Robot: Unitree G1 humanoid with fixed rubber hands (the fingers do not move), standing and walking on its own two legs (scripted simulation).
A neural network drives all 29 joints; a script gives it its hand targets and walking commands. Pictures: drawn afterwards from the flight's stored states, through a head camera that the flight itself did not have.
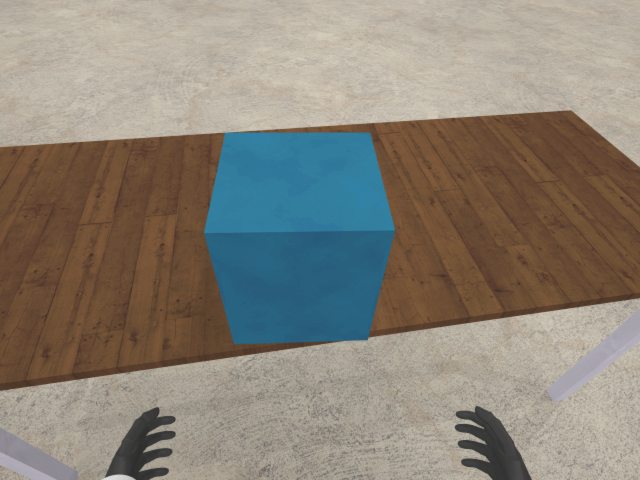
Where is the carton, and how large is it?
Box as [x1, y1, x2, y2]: [204, 133, 394, 343]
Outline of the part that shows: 225,133 204,234 234,343 367,339 394,232 370,134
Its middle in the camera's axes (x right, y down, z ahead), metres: -0.03 +0.00 +0.58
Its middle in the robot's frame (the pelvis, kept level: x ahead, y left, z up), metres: +0.44 +0.04 +0.04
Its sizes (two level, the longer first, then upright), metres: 0.210 0.200 0.250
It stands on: a table, 0.70 m high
